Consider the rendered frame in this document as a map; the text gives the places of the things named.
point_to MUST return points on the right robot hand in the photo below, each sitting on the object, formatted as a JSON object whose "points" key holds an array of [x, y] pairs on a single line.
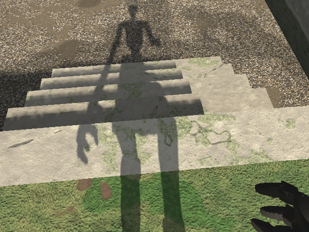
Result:
{"points": [[296, 217]]}

